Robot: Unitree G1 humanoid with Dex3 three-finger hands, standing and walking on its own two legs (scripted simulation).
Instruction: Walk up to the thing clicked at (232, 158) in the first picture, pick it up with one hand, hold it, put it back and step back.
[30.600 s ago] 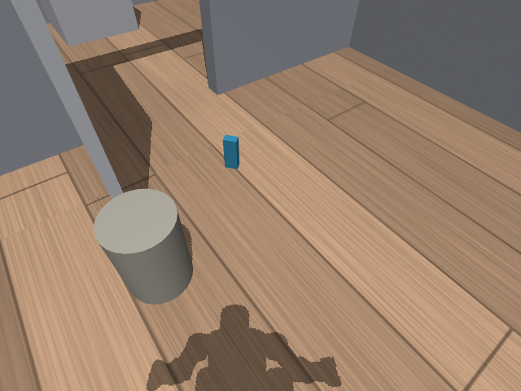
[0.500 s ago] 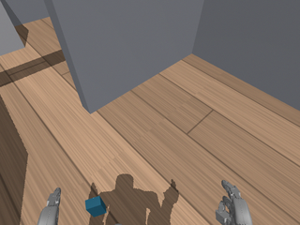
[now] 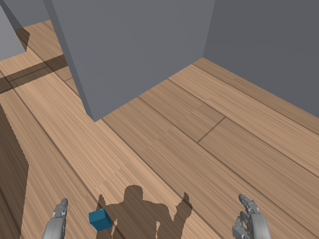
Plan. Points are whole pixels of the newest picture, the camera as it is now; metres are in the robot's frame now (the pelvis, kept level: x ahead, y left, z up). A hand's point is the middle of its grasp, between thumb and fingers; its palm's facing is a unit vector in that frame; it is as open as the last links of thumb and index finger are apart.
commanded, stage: home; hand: left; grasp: from the side
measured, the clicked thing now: (101, 220) +0.33 +0.27 -0.62
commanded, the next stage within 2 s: stand in 1.04 s
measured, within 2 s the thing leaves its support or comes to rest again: neither
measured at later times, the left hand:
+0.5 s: hand (77, 237) +0.16 +0.19 -0.06, palm faces +0.11 -0.96 -0.27, open 17.5 cm
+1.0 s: hand (78, 236) +0.16 +0.19 -0.06, palm faces +0.11 -0.96 -0.27, open 17.6 cm
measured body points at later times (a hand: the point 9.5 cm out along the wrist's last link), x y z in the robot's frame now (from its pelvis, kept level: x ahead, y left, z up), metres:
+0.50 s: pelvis +0.00 +0.01 +0.00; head +0.01 +0.01 +0.45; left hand +0.15 +0.24 -0.04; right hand +0.16 -0.23 -0.07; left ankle +0.01 +0.14 -0.69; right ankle +0.00 -0.12 -0.69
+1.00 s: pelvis +0.00 +0.01 +0.00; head +0.01 +0.01 +0.45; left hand +0.16 +0.24 -0.04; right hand +0.16 -0.23 -0.07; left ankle +0.01 +0.14 -0.69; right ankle +0.00 -0.12 -0.69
